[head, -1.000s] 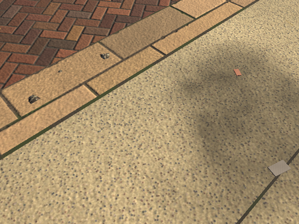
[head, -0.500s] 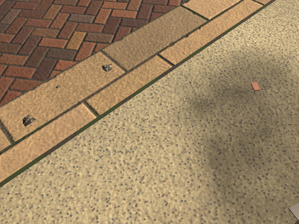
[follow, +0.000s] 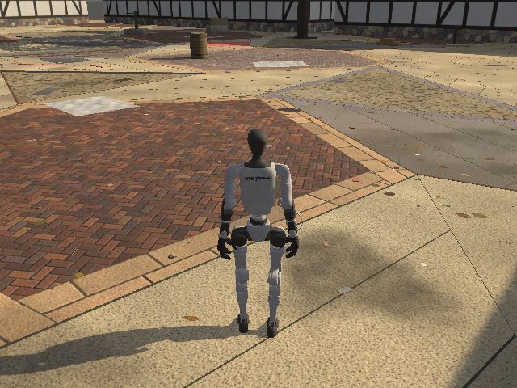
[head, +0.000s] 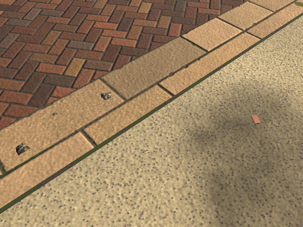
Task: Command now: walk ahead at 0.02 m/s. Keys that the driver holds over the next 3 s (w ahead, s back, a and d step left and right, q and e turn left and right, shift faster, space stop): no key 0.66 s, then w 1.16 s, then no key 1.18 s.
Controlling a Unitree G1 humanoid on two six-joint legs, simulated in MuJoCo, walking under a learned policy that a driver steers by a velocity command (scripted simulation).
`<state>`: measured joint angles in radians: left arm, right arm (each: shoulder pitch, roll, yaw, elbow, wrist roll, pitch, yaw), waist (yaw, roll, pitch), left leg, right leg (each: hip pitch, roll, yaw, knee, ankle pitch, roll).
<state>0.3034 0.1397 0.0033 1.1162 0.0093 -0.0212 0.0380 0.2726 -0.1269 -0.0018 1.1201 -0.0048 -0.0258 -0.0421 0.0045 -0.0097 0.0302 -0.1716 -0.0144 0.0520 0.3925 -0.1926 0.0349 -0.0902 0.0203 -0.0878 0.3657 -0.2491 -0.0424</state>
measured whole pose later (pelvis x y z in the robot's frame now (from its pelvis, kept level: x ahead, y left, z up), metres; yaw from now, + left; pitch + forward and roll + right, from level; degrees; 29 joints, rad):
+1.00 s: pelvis +0.07 +0.03 -0.01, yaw +0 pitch +0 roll -1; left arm 0.52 0.17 0.04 1.17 0.02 -0.05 0.03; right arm 0.27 -0.16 -0.03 1.03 -0.02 -0.06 0.02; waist 0.04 -0.04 0.00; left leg -0.33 0.02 0.08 0.62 -0.34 0.07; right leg -0.02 -0.01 -0.05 0.38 -0.36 -0.02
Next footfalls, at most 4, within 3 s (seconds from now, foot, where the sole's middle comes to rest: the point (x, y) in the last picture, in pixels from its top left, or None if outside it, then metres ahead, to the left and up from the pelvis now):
1.02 left None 0.15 0.14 -0.78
1.50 right None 0.50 -0.02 -0.78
2.02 left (128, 174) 0.78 0.14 -0.78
2.40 right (169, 186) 0.72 -0.06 -0.78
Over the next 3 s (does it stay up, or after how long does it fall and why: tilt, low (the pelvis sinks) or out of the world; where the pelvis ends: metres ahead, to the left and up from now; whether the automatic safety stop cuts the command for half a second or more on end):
stays up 0.72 0.04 0.00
